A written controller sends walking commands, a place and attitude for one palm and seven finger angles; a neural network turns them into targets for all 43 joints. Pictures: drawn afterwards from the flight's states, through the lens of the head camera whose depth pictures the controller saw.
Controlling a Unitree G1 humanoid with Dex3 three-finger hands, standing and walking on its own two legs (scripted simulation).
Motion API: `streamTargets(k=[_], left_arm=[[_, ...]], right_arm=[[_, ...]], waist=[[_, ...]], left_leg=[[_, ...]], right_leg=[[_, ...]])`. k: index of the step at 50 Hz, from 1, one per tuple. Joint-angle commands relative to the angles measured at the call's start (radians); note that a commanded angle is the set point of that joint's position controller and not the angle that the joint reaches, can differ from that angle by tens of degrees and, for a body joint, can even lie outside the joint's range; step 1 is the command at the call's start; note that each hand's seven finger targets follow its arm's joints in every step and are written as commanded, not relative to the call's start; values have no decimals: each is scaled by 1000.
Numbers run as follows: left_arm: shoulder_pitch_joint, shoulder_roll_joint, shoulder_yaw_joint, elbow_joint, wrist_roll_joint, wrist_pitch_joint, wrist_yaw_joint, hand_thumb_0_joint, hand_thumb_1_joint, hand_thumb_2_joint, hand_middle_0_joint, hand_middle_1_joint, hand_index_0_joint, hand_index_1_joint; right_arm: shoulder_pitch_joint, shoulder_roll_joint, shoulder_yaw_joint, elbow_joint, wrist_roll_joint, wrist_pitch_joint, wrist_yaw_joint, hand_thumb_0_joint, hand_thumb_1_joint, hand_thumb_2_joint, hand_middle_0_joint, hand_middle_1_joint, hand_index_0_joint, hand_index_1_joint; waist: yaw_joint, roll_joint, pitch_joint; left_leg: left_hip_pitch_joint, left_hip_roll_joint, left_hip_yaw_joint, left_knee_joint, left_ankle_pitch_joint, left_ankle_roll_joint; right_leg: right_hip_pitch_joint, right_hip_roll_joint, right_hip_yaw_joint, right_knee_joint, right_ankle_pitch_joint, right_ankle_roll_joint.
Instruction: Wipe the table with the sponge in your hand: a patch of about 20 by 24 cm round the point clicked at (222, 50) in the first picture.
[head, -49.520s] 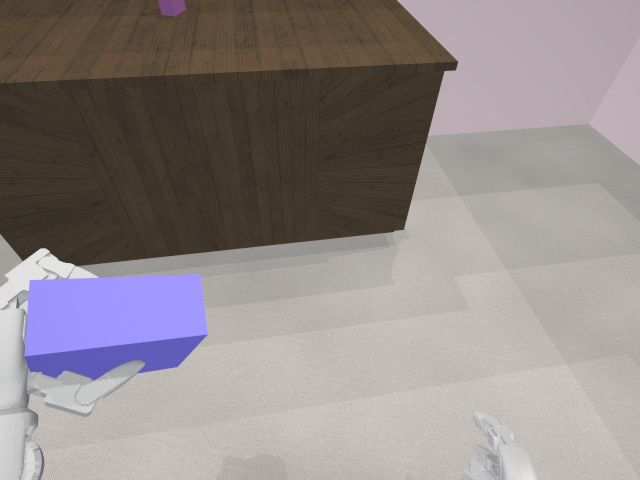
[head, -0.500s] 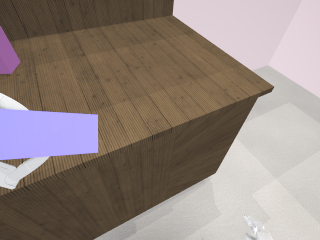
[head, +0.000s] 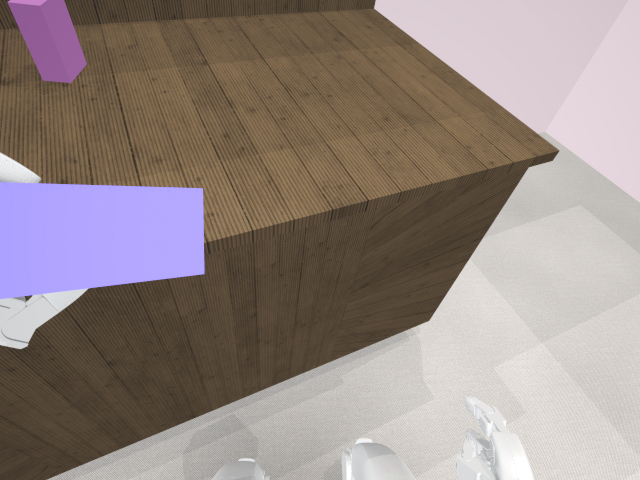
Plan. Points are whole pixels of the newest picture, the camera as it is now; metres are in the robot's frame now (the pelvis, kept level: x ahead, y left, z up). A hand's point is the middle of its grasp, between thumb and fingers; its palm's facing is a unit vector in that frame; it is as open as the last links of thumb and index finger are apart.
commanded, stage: step back with the hand held close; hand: left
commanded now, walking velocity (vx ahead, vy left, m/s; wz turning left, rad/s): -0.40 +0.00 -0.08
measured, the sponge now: (110, 227) +0.24 +0.20 +0.25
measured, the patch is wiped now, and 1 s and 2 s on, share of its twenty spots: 1.00 1.00 1.00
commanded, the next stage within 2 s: stop stepping back and stand still in 0.10 s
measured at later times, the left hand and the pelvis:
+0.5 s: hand out of the picture +0.08 +0.23 +0.27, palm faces +0.50 -0.80 -0.32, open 10.0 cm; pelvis -0.15 -0.02 +0.00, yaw -3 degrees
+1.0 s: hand out of the picture -0.01 +0.22 +0.28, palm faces +0.47 -0.83 -0.30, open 10.1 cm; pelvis -0.24 -0.02 +0.01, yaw -3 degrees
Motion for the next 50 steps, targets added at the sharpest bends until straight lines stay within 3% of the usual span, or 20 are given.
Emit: streamTargets(k=[1, 9, 11, 12, 13, 15, 20, 22, 24, 27, 30, 31, 32, 33, 34, 36, 41, 43, 47, 50], left_arm=[[-244, 122, 64, -68, -11, -57, 27, 0, 100, 1300, -1200, -1600, -1200, -1600], [-82, 157, 69, -121, -25, -78, -11, 0, 100, 1300, -1200, -1600, -1200, -1600], [-51, 168, 77, -127, -26, -110, -16, 0, 100, 1300, -1200, -1600, -1200, -1600], [0, 201, 95, -123, -32, -104, -14, 0, 100, 1300, -1200, -1600, -1200, -1600], [8, 214, 117, -164, -32, -92, -12, 0, 100, 1300, -1200, -1600, -1200, -1600], [-3, 203, 126, -168, -47, -58, 0, 0, 100, 1300, -1200, -1600, -1200, -1600], [-145, 205, 94, -1, -19, -26, 14, 0, 100, 1300, -1200, -1600, -1200, -1600], [-177, 196, 81, -2, -25, -28, 9, 0, 100, 1300, -1200, -1600, -1200, -1600], [-212, 237, 79, -76, -8, -32, 4, 0, 100, 1300, -1200, -1600, -1200, -1600], [-159, 119, -14, 28, -6, -40, -13, 0, 100, 1300, -1200, -1600, -1200, -1600], [-195, 136, -10, -5, 4, -42, -15, 0, 100, 1300, -1200, -1600, -1200, -1600], [-195, 143, -5, -4, 13, -40, -18, 0, 100, 1300, -1200, -1600, -1200, -1600], [-211, 170, 7, -6, 15, -40, -23, 0, 100, 1300, -1200, -1600, -1200, -1600], [-217, 176, 18, -13, -4, -45, -27, 0, 100, 1300, -1200, -1600, -1200, -1600], [-224, 196, 37, -54, -4, -50, -31, 0, 100, 1300, -1200, -1600, -1200, -1600], [-198, 187, 45, -72, -18, -48, -37, 0, 100, 1300, -1200, -1600, -1200, -1600], [-191, 165, 23, -7, -21, -22, -9, 0, 100, 1300, -1200, -1600, -1200, -1600], [-265, 175, 32, -14, -22, -27, 1, 0, 100, 1300, -1200, -1600, -1200, -1600], [-140, 144, 2, 118, -10, -19, -6, 0, 100, 1300, -1200, -1600, -1200, -1600], [-149, 119, -25, 29, -14, -29, -14, 0, 100, 1300, -1200, -1600, -1200, -1600]], right_arm=[[-47, -160, -71, -96, 17, -93, 15, 0, -900, -900, 200, 300, 200, 300], [-92, -185, -41, -180, 17, -71, 24, 0, -900, -900, 200, 300, 200, 300], [-75, -157, -51, -184, 36, -59, 23, 0, -900, -900, 200, 300, 200, 300], [-56, -164, -89, -196, 52, -45, 15, 0, -900, -900, 200, 300, 200, 300], [-92, -146, -80, -197, 58, -27, 14, 0, -900, -900, 200, 300, 200, 300], [-88, -92, -31, -203, 49, 10, 11, 0, -900, -900, 200, 300, 200, 300], [-57, -174, -45, -161, 36, 9, -28, 0, -900, -900, 200, 300, 200, 300], [-40, -201, -63, -171, 39, -9, -32, 0, -900, -900, 200, 300, 200, 300], [-35, -162, -53, -164, 30, -35, -18, 0, -900, -900, 200, 300, 200, 300], [-60, -161, -41, -110, 40, -68, 21, 0, -900, -900, 200, 300, 200, 300], [-106, -189, -28, -129, 21, -63, 8, 0, -900, -900, 200, 300, 200, 300], [-106, -183, -30, -136, 17, -52, 5, 0, -900, -900, 200, 300, 200, 300], [-118, -173, -38, -144, 17, -39, 4, 0, -900, -900, 200, 300, 200, 300], [-76, -176, -54, -135, 37, -37, 5, 0, -900, -900, 200, 300, 200, 300], [-63, -179, -63, -112, 39, -28, 21, 0, -900, -900, 200, 300, 200, 300], [-85, -128, -33, -98, 37, -1, 25, 0, -900, -900, 200, 300, 200, 300], [-66, -131, -8, -124, 29, -24, -25, 0, -900, -900, 200, 300, 200, 300], [-67, -174, -26, -159, 30, -53, -31, 0, -900, -900, 200, 300, 200, 300], [-50, -135, -22, -93, 46, -58, 9, 0, -900, -900, 200, 300, 200, 300], [-86, -155, -22, -115, 40, -64, 7, 0, -900, -900, 200, 300, 200, 300]], waist=[[-35, 231, -207], [-4, 247, -226], [-2, 32, -260], [-4, -223, -258], [-1, -248, -245], [-50, -36, -242], [-52, 103, -166], [-34, 346, -154], [-55, 470, -205], [-23, 182, -58], [0, 194, -112], [7, 75, -132], [2, -126, -132], [-22, -223, -199], [-28, -162, -196], [-52, 64, -92], [-42, 148, -208], [-38, 444, -189], [-34, 129, -67], [-26, 220, -45]], left_leg=[[298, 290, -283, -333, 446, 113], [88, 198, -220, -258, 29, 29], [64, 87, -95, 11, -123, -32], [55, -20, -48, 335, -177, -76], [32, -18, -103, 556, -174, -68], [63, 43, -163, 525, -143, -39], [218, 19, -85, -219, -104, 19], [185, 146, -223, -473, -45, 90], [129, 207, -356, -436, 42, 174], [-40, 240, -355, -468, -237, 160], [-110, 142, -230, -241, -323, 91], [-139, 55, -128, -19, -310, 66], [-199, -61, -19, 334, -264, 29], [-182, -83, -60, 580, -159, 1], [-139, -61, -141, 651, -85, -12], [-51, 37, -152, 553, -17, 15], [286, -9, 7, -274, -164, 56], [235, 244, -404, -554, -294, 183], [148, 293, -451, -513, -227, 222], [24, 227, -307, -527, -313, 150]], right_leg=[[-13, -23, 37, -41, -6, 21], [382, -20, -62, -655, 290, 9], [387, -123, -16, -758, 387, -60], [273, -313, 207, -800, 332, -166], [187, -403, 293, -811, 400, -232], [128, -364, 204, -697, 396, -189], [79, -200, 102, -520, 186, -86], [105, -13, -39, -230, 44, -19], [66, -3, -12, 59, -34, 7], [117, -79, 45, -92, 34, -14], [445, -30, -65, -521, 139, -19], [508, -51, -49, -659, 181, -43], [480, -184, 187, -777, 127, -126], [392, -342, 455, -884, 113, -182], [283, -358, 503, -917, 2, -200], [20, -354, 368, -879, -146, -222], [31, -157, 38, -586, -198, -114], [-25, 41, -110, -21, -95, -9], [-143, -87, 62, 131, 39, -16], [95, -86, -39, -194, 58, -16]])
